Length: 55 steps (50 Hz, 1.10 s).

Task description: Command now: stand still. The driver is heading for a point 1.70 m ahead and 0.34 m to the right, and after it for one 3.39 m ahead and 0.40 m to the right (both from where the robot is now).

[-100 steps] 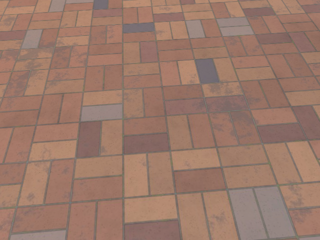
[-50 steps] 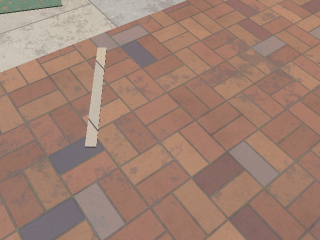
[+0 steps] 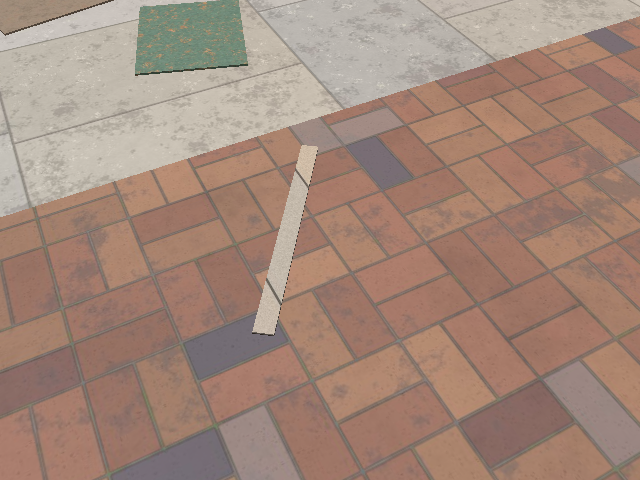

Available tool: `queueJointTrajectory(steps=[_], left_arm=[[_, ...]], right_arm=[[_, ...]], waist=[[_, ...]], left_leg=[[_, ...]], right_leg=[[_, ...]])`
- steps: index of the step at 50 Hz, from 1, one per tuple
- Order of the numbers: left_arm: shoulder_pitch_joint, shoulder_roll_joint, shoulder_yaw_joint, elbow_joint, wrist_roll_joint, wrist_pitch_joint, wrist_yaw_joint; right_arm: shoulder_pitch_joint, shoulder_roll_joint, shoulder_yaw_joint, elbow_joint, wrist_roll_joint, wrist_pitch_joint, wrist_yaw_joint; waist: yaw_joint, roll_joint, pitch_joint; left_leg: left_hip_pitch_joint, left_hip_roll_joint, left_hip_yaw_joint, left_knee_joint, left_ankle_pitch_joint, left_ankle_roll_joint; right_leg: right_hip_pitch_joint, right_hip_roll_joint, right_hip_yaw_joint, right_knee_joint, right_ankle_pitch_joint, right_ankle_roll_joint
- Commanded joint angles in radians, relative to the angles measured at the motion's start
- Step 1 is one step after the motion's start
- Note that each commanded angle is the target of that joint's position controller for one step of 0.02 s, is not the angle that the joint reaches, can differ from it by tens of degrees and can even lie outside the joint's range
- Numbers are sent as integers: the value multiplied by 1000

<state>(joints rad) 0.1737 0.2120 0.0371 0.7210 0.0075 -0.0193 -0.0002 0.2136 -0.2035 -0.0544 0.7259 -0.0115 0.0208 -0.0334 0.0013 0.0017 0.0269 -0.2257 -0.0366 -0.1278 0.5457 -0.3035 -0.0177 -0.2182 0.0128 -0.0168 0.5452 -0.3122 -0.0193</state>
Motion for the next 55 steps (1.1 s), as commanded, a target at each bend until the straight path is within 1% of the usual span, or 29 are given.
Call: queueJointTrajectory(steps=[1,7,13,28,37,46,47,48,49,50,51,52,53,54,55], left_arm=[[-24,94,24,-60,-1,-18,3],[-7,91,24,-30,-2,-21,5],[8,92,22,10,-3,-21,7],[30,105,17,143,-8,-13,13],[46,114,11,210,-9,-6,19],[66,118,3,254,-9,0,22],[102,125,7,272,-12,3,26],[143,184,26,281,-29,7,30],[198,236,42,291,-38,4,33],[205,267,53,284,-31,-12,37],[160,237,45,264,-17,-35,37],[128,195,35,249,-17,-54,33],[116,171,30,237,-23,-64,29],[118,169,29,230,-31,-67,27],[130,175,30,226,-33,-66,26]], right_arm=[[-4,-103,-29,-58,0,-11,-7],[4,-96,-30,-35,1,-9,-14],[16,-95,-31,3,2,-8,-21],[46,-104,-31,153,8,-10,-35],[56,-107,-25,239,11,-15,-36],[63,-106,-14,302,12,-18,-35],[87,-90,-10,318,15,-16,-36],[67,-97,-13,308,26,-19,-33],[-3,-113,-14,268,32,-32,-26],[-105,-125,-13,211,42,-52,-16],[-133,-125,-16,192,47,-72,-5],[-97,-112,-16,205,40,-92,6],[-63,-105,-18,217,37,-109,16],[-55,-109,-23,221,38,-122,21],[-69,-103,-23,220,38,-129,23]], waist=[[-3,1,-52],[-2,0,-45],[0,-1,-36],[6,-8,-12],[10,-8,-3],[11,-4,5],[18,-26,-41],[43,-90,-18],[72,-168,35],[93,-205,127],[67,-147,173],[36,-97,150],[21,-72,107],[20,-67,72],[28,-78,48]], left_leg=[[23,55,-48,-68,239,20],[32,54,-43,-72,242,10],[36,54,-37,-80,242,0],[42,56,-20,-118,233,-19],[38,56,-7,-138,226,-18],[32,55,4,-150,221,-16],[32,18,53,-109,58,-11],[-70,-27,115,14,-147,-2],[-215,-12,142,160,-215,8],[-359,68,97,337,-213,22],[-456,116,58,448,-171,33],[-506,145,47,489,-108,46],[-515,163,51,480,-59,54],[-491,168,71,417,-26,50],[-436,155,104,344,5,38]], right_leg=[[3,-68,74,-96,182,-21],[3,-70,80,-110,183,-27],[10,-72,87,-127,187,-34],[43,-75,102,-178,207,-50],[56,-70,101,-195,211,-53],[59,-62,96,-200,211,-53],[85,-55,103,-229,-42,-67],[102,-105,197,-286,-374,-116],[101,-249,399,-399,-630,-190],[60,-392,595,-504,-671,-264],[66,-422,630,-518,-561,-278],[111,-397,571,-494,-448,-251],[148,-362,495,-474,-363,-220],[164,-324,413,-468,-299,-194],[150,-283,339,-466,-239,-176]])
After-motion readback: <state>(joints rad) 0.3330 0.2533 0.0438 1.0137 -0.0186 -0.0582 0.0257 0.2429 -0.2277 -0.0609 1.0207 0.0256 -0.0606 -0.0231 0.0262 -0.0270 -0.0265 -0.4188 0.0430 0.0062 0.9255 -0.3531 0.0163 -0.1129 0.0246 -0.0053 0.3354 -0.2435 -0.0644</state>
